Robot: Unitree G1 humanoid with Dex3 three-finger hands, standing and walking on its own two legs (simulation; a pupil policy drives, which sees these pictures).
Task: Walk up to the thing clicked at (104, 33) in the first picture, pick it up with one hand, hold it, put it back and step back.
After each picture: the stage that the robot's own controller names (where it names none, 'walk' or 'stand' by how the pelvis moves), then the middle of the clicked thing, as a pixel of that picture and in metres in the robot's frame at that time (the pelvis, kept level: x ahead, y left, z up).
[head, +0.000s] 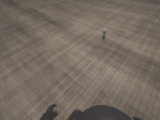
stand; (104, 34) +1.88 -0.27 -0.66
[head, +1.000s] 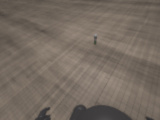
walk; (95, 39) +1.75 +0.06 -0.64
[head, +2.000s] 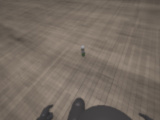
walk; (83, 51) +1.19 +0.26 -0.65
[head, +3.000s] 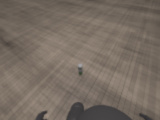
walk; (80, 69) +0.74 +0.20 -0.63
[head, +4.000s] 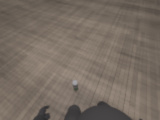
walk; (75, 85) +0.45 +0.18 -0.64
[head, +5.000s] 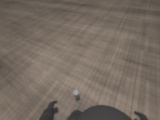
stand; (76, 95) +0.36 +0.20 -0.65
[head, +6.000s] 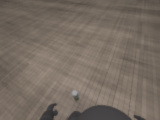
stand; (75, 95) +0.35 +0.21 -0.66
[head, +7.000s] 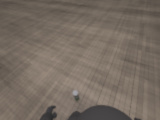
stand; (76, 95) +0.36 +0.21 -0.66
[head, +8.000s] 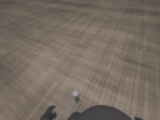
stand; (76, 96) +0.35 +0.21 -0.66
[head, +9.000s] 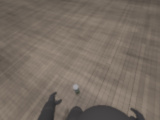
go down; (76, 89) +0.37 +0.20 -0.65
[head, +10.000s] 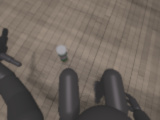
go down; (62, 54) +0.45 +0.22 -0.24
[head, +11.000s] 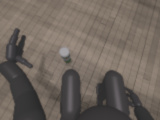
close in; (66, 56) +0.45 +0.21 -0.25
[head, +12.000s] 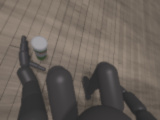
close in; (40, 50) +0.43 +0.26 -0.16
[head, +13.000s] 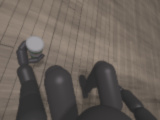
lift; (35, 50) +0.42 +0.26 -0.16
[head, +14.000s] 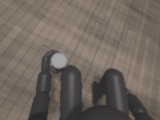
lift; (57, 62) +0.33 +0.24 -0.08
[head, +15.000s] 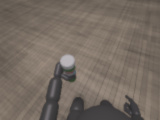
hold; (70, 71) +0.31 +0.16 +0.06
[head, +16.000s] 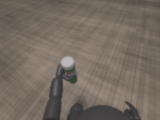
hold; (70, 72) +0.32 +0.16 +0.04
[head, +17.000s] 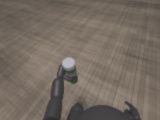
hold; (71, 72) +0.32 +0.15 +0.03
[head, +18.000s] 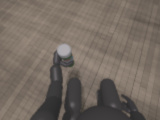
crouch; (67, 58) +0.41 +0.17 -0.04
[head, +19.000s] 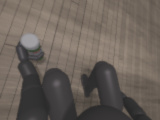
lower; (35, 50) +0.44 +0.26 -0.17
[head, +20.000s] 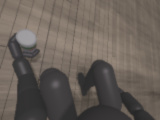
lower; (29, 46) +0.45 +0.27 -0.17
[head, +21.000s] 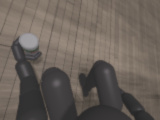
lower; (31, 49) +0.43 +0.27 -0.16
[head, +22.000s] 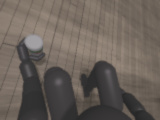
lower; (36, 50) +0.43 +0.26 -0.16
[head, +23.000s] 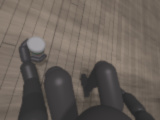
loosen; (37, 51) +0.42 +0.25 -0.16
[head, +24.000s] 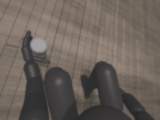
withdraw; (40, 51) +0.42 +0.25 -0.17
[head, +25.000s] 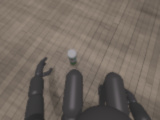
walk; (72, 58) +0.46 +0.19 -0.26
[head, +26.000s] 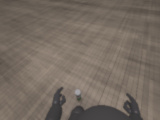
stand; (78, 95) +0.36 +0.16 -0.59
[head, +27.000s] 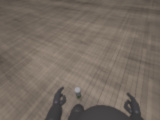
stand; (78, 92) +0.39 +0.17 -0.60
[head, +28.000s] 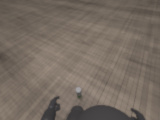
stand; (78, 92) +0.38 +0.16 -0.62
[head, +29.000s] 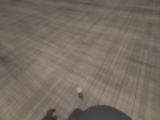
walk; (80, 92) +0.39 +0.16 -0.65
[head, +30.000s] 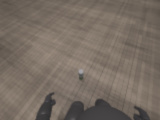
walk; (81, 74) +0.55 +0.13 -0.64
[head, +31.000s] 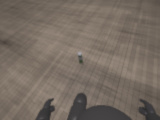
walk; (80, 57) +0.86 +0.24 -0.62
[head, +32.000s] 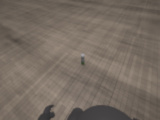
stand; (82, 59) +1.02 +0.18 -0.65
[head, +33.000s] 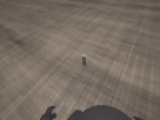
stand; (83, 59) +1.02 +0.17 -0.66
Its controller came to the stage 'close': yes
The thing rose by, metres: 0.69
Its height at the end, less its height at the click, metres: +0.00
